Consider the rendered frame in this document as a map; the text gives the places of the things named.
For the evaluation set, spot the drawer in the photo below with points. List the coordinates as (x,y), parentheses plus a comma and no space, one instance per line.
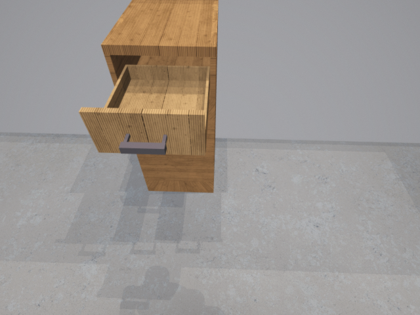
(149,101)

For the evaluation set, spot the handle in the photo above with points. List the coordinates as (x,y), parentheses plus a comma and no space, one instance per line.
(127,147)

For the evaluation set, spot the cabinet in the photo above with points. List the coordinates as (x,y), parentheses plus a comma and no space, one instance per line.
(170,33)

